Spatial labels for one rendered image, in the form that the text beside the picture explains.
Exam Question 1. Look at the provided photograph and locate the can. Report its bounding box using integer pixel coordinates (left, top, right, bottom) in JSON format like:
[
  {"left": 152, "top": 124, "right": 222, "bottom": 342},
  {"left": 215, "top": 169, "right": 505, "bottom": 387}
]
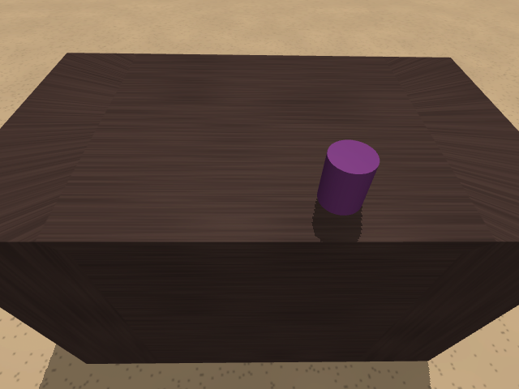
[{"left": 317, "top": 140, "right": 380, "bottom": 216}]

